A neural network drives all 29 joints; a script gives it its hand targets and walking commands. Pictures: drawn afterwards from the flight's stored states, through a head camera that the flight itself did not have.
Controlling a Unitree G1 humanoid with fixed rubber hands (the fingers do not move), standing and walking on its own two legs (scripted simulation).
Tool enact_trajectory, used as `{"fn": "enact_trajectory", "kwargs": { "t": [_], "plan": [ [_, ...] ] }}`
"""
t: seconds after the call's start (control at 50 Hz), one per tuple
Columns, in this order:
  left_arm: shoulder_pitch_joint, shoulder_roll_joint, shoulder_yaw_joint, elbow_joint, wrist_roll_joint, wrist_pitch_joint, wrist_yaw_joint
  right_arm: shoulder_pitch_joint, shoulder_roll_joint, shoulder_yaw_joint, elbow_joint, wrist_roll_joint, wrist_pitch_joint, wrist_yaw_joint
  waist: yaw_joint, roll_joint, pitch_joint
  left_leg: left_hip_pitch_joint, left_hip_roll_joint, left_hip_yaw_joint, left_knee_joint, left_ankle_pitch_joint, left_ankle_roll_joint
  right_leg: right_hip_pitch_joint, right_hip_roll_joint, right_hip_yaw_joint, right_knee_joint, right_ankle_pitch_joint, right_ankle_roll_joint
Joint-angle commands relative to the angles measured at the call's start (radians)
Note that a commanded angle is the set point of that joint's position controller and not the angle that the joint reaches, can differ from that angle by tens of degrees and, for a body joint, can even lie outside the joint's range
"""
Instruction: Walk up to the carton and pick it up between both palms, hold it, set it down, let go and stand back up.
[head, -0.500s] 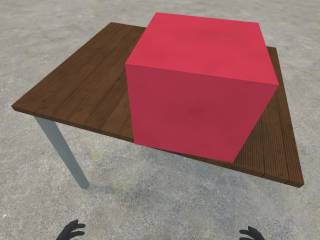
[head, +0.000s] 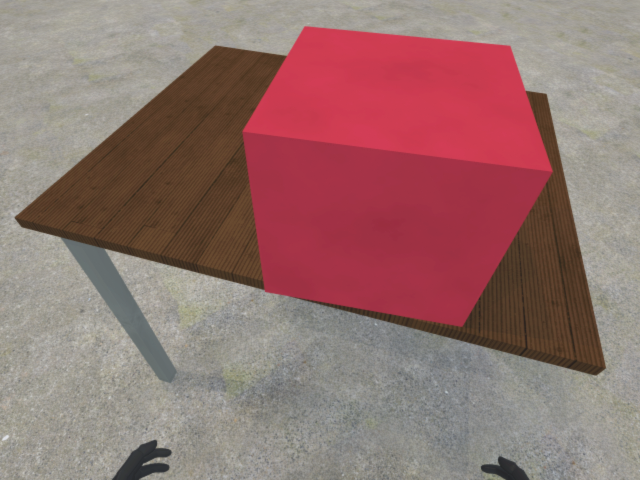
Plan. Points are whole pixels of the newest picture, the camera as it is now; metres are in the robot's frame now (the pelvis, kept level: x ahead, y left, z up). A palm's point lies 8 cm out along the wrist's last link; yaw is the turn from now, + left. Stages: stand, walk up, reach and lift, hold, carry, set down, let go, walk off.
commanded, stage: stand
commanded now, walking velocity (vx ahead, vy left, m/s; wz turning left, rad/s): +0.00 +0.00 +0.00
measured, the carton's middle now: (382, 174) +0.50 -0.07 +0.12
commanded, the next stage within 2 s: walk up in 0.70 s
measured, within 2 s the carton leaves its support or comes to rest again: neither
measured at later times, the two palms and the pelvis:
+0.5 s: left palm out of the picture +0.10 +0.25 -0.09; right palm out of the picture +0.11 -0.25 -0.09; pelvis +0.00 +0.00 +0.00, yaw +0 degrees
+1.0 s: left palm out of the picture +0.08 +0.27 -0.09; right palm out of the picture +0.11 -0.25 -0.09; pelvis +0.00 +0.01 +0.00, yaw -1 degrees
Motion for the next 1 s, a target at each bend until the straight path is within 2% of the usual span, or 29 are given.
{"fn": "enact_trajectory", "kwargs": {
  "t": [0.0,0.14,0.44,0.54,0.68,0.74,0.78,0.86,0.88,0.9,0.92,0.94,0.96,0.98],
  "plan": [
    [-0.012,0.12,0.041,-0.085,-0.001,-0.021,0.005,-0.013,-0.126,-0.037,-0.092,0.001,-0.023,-0.005,0.0,0.003,-0.043,-0.003,0.073,-0.088,-0.12,0.079,0.038,0.007,-0.081,0.086,-0.103,0.087,-0.039],
    [-0.01,0.118,0.044,-0.077,-0.003,-0.02,0.006,-0.013,-0.128,-0.036,-0.094,0.001,-0.022,-0.005,0.002,-0.001,-0.038,0.01,0.072,-0.092,-0.119,0.115,0.035,0.017,-0.08,0.082,-0.103,0.108,-0.037],
    [-0.009,0.123,0.046,-0.067,-0.002,-0.018,0.005,-0.001,-0.131,-0.035,-0.086,-0.001,-0.021,-0.005,0.001,-0.001,-0.008,-0.007,0.069,-0.102,-0.143,0.032,0.037,0.0,-0.081,0.092,-0.134,0.027,-0.038],
    [-0.003,0.127,0.044,-0.06,-0.002,-0.019,0.005,0.002,-0.131,-0.034,-0.084,-0.001,-0.024,-0.006,-0.001,0.004,-0.027,0.016,0.072,-0.099,-0.136,0.077,0.036,0.012,-0.083,0.086,-0.125,0.063,-0.038],
    [0.001,0.125,0.042,-0.056,-0.005,-0.017,0.005,0.007,-0.137,-0.031,-0.079,0.0,-0.022,-0.007,0.001,0.013,-0.009,-0.005,0.07,-0.099,-0.144,0.052,0.034,0.01,-0.083,0.088,-0.132,0.046,-0.038],
    [0.006,0.128,0.044,-0.056,-0.004,-0.015,0.005,0.011,-0.141,-0.032,-0.077,-0.002,-0.021,-0.006,0.003,-0.007,-0.008,-0.003,0.071,-0.105,-0.145,0.025,0.034,-0.001,-0.083,0.088,-0.14,0.009,-0.037],
    [0.007,0.131,0.044,-0.054,-0.003,-0.016,0.006,0.012,-0.138,-0.032,-0.075,-0.001,-0.024,-0.006,0.002,-0.011,-0.027,0.012,0.072,-0.108,-0.146,0.05,0.035,0.009,-0.083,0.087,-0.134,0.035,-0.04],
    [0.006,0.131,0.042,-0.051,-0.002,-0.017,0.006,0.016,-0.142,-0.032,-0.07,-0.001,-0.024,-0.006,0.001,0.015,-0.029,0.006,0.07,-0.107,-0.149,0.038,0.034,0.014,-0.082,0.085,-0.13,0.03,-0.037],
    [0.166,0.17,0.084,-0.03,0.034,-0.026,0.027,-0.01,-0.188,-0.058,-0.095,-0.059,-0.007,0.014,0.034,0.058,-0.042,-0.063,0.018,0.007,-0.005,-0.156,0.043,0.075,-0.131,0.226,-0.16,-0.198,-0.097],
    [0.211,0.23,0.104,-0.012,0.041,-0.029,0.04,-0.038,-0.146,-0.053,-0.124,-0.074,0.005,0.025,0.056,-0.028,0.016,-0.204,-0.021,0.062,0.126,-0.185,0.015,0.121,-0.236,0.401,-0.251,-0.297,-0.168],
    [0.22,0.257,0.117,-0.013,0.046,-0.028,0.054,-0.042,-0.122,-0.05,-0.142,-0.08,0.014,0.034,0.071,-0.095,0.069,-0.331,-0.004,0.045,0.237,-0.26,0.008,0.149,-0.328,0.535,-0.298,-0.306,-0.24],
    [0.206,0.265,0.123,-0.018,0.056,-0.027,0.069,-0.045,-0.121,-0.048,-0.155,-0.077,0.022,0.039,0.066,-0.114,0.107,-0.408,0.048,-0.015,0.313,-0.267,0.01,0.142,-0.386,0.604,-0.311,-0.258,-0.285],
    [0.194,0.248,0.119,-0.021,0.061,-0.029,0.079,-0.039,-0.134,-0.049,-0.158,-0.071,0.025,0.04,0.054,-0.094,0.115,-0.433,0.077,-0.048,0.361,-0.239,0.009,0.143,-0.387,0.593,-0.306,-0.186,-0.29],
    [0.178,0.239,0.115,-0.024,0.063,-0.032,0.084,-0.046,-0.138,-0.051,-0.163,-0.066,0.026,0.039,0.045,-0.094,0.101,-0.425,0.099,-0.071,0.357,-0.226,0.006,0.139,-0.365,0.558,-0.29,-0.134,-0.273]
  ]
}}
